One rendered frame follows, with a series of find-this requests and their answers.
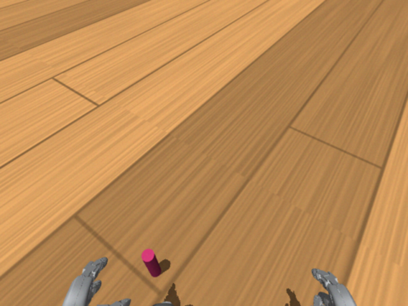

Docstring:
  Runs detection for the left robot hand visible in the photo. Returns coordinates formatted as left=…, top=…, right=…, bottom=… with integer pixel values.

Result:
left=62, top=257, right=131, bottom=306

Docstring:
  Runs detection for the can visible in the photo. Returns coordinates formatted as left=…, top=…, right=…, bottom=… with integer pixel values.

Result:
left=142, top=249, right=161, bottom=277

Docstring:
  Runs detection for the right robot hand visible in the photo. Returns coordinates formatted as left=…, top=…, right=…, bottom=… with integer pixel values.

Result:
left=311, top=268, right=357, bottom=306

